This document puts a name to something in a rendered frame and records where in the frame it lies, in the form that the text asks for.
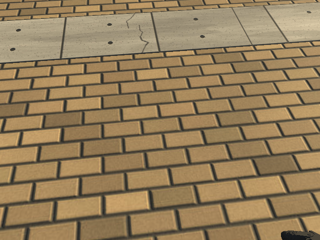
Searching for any robot right hand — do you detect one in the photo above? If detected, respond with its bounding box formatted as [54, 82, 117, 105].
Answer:
[281, 230, 320, 240]

